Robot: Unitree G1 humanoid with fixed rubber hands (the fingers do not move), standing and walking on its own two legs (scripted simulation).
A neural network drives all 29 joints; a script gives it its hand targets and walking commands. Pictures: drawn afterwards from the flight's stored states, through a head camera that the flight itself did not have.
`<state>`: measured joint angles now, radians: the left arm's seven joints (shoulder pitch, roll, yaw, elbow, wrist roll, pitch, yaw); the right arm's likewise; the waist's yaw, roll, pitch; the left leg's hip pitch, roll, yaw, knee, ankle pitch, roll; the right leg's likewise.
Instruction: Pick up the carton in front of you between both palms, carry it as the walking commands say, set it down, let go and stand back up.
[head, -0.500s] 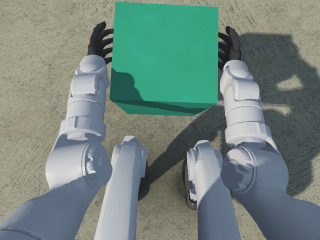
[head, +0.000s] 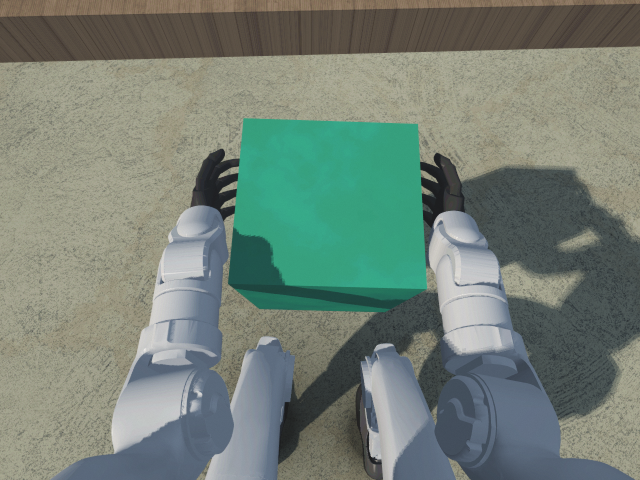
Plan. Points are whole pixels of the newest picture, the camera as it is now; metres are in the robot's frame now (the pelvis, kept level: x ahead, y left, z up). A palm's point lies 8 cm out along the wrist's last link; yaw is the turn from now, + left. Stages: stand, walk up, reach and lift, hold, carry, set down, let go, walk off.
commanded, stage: reach and lift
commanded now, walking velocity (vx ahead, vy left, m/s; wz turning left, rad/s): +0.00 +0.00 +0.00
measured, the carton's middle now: (325, 231) +0.43 +0.02 -0.11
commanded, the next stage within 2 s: hold in 1.82 s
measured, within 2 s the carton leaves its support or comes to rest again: neither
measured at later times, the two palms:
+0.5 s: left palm (168, 187) +0.38 +0.16 +0.12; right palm (521, 195) +0.38 -0.14 +0.12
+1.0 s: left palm (111, 161) +0.35 +0.15 +0.21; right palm (621, 172) +0.35 -0.15 +0.22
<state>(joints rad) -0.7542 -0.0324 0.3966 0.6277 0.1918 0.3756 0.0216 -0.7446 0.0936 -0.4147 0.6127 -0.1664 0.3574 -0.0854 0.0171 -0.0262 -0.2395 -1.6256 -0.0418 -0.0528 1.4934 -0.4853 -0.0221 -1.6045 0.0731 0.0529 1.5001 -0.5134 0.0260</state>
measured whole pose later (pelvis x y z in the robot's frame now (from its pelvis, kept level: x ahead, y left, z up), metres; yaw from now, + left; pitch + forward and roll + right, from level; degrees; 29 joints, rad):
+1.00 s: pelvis +0.05 +0.00 +0.19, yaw +1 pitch -5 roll +0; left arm -0.33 -0.17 0.33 0.41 0.31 0.61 -0.02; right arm -0.34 0.17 -0.34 0.43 -0.30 0.60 0.01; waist 0.01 -0.01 0.00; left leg -0.19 -0.02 -0.07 0.49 -0.22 -0.01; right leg -0.17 0.03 0.08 0.50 -0.24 0.00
